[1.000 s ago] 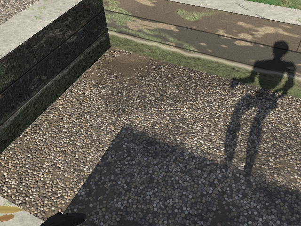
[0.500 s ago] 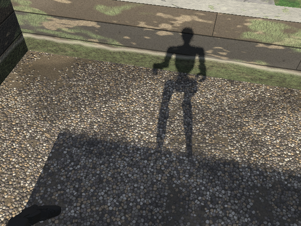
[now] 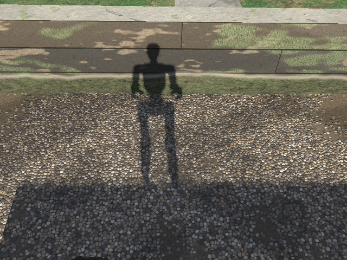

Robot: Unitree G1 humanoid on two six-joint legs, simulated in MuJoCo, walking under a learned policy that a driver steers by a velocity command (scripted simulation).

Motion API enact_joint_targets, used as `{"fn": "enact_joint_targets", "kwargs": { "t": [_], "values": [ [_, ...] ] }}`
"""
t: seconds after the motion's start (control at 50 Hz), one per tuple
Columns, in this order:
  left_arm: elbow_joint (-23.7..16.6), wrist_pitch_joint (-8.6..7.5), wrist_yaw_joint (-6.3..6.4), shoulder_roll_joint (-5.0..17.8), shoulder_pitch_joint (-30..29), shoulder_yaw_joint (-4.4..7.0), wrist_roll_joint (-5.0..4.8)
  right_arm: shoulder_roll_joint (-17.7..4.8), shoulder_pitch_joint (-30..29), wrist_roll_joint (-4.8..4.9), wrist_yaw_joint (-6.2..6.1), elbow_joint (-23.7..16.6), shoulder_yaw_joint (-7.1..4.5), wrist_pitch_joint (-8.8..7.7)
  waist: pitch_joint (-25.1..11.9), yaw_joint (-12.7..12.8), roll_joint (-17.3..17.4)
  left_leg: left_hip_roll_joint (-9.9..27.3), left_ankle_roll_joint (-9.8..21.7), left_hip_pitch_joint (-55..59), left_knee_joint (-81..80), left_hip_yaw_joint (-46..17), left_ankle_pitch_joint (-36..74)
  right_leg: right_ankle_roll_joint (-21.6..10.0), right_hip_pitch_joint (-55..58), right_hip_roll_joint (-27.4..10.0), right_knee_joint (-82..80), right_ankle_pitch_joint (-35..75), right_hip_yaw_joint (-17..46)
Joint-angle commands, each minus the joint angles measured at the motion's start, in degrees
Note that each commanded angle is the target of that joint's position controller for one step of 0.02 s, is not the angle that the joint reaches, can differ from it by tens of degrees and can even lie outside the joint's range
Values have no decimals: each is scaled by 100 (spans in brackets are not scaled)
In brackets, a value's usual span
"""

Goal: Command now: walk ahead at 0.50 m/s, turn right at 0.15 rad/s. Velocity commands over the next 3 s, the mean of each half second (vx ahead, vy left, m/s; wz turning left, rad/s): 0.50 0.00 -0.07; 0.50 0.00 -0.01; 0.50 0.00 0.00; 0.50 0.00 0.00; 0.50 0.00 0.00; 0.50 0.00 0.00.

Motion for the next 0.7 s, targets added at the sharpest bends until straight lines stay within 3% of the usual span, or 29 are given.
{"fn": "enact_joint_targets", "kwargs": {
  "t": [0.02,0.12,0.18,0.42,0.64,0.68,0.7],
  "values": [
    [-566,-132,-25,305,-414,66,65,-590,-642,88,-4,-567,-116,-79,-97,133,828,776,126,95,-1471,-1194,-871,133,-179,-211,-402,177,-50],
    [-480,-198,40,290,-508,18,42,-417,-483,41,8,-550,-89,-116,-211,29,108,430,-13,571,-906,-655,-255,10,-197,-331,-741,54,209],
    [-478,-213,61,278,-593,4,10,-393,-376,18,13,-526,-98,-131,-181,-44,-87,365,-22,777,-706,-524,58,-10,-310,-368,-865,31,304],
    [-341,-207,138,265,-422,14,20,-366,-211,24,-16,-399,-134,-124,-321,-50,202,371,106,1191,-473,-520,1383,11,-13,-337,-654,819,183],
    [-228,-174,215,241,-303,27,8,-336,-179,30,-44,-342,-169,-63,-440,-77,212,306,114,1370,-265,-445,2301,2,245,-366,-436,1847,119],
    [-205,-185,235,207,-378,18,-4,-334,-162,52,-37,-317,-184,-41,-545,-54,87,310,106,1371,-275,-481,2298,-11,375,-371,-408,2016,89],
    [-208,-176,231,227,-374,20,4,-394,-48,16,-10,-263,-175,-61,-587,-52,111,292,148,1466,-269,-456,2229,-33,285,-393,-397,1839,89]
  ]
}}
